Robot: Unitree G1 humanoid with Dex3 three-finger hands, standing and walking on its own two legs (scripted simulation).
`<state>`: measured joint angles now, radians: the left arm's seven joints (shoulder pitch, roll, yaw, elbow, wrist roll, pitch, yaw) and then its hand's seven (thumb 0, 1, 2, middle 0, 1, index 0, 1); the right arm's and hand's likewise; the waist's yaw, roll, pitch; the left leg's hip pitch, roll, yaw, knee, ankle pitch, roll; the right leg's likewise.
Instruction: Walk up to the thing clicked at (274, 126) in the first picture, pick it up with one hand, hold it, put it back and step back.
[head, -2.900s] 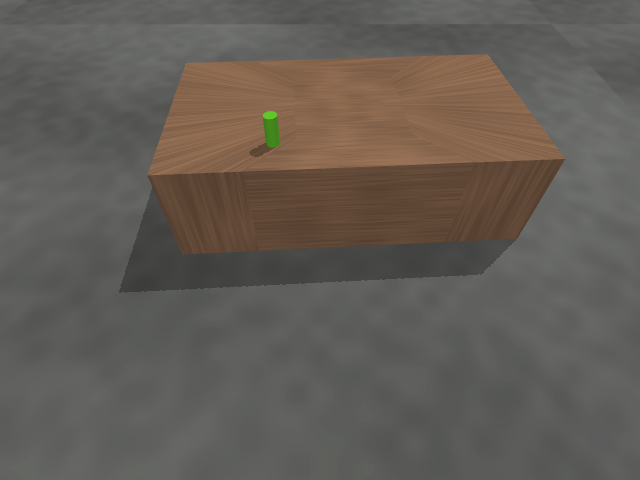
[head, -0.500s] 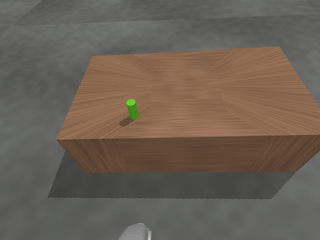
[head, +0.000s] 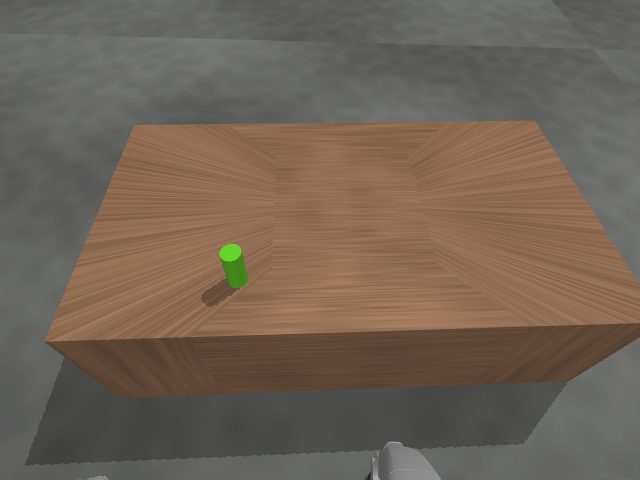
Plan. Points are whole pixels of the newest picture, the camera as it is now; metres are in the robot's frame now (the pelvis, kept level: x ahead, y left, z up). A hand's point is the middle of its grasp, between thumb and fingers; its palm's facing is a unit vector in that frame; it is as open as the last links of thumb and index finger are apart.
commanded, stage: walk up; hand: left
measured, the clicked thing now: (234, 266) +0.58 +0.20 -0.29
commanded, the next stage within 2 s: stand in 1.48 s
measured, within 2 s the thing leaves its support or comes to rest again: neither
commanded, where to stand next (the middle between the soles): +0.12 +0.00 m, yaw +0 degrees
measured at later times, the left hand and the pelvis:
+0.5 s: hand (140, 476) +0.15 +0.25 -0.15, palm faces +0.00 -0.94 -0.33, open 7.3 cm; pelvis +0.06 +0.00 +0.00, yaw +1 degrees
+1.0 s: hand out of the picture +0.13 +0.25 -0.14, palm faces +0.03 -0.94 -0.34, open 7.3 cm; pelvis +0.07 +0.00 +0.02, yaw +1 degrees
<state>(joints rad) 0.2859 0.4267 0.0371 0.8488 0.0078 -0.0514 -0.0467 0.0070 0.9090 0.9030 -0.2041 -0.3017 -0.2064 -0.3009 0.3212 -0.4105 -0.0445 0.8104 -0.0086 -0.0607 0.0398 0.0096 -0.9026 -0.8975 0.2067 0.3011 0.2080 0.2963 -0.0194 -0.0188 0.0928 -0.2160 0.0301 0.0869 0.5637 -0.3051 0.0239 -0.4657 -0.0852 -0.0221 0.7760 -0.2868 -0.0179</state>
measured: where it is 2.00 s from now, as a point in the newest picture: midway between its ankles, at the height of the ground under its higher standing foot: outside the picture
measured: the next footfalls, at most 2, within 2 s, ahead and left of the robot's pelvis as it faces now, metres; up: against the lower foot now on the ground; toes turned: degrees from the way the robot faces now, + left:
right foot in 0.08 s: +0.15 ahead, -0.14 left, +0.00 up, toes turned -2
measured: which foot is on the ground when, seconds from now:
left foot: down 0.00-1.00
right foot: up 0.00-0.06, down 0.08-1.00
